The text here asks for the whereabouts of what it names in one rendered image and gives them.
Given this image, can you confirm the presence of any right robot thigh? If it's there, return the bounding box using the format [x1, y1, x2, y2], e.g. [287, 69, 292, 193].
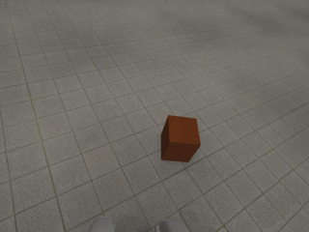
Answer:
[154, 219, 189, 232]

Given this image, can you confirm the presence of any carton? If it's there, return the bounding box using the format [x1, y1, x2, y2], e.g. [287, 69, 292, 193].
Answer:
[160, 115, 201, 162]

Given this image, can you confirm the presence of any left robot thigh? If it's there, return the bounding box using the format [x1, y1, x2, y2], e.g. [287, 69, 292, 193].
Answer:
[88, 217, 116, 232]

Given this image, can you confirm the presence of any robot thigh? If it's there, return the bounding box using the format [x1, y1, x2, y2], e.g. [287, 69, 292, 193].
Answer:
[154, 219, 189, 232]
[88, 217, 116, 232]

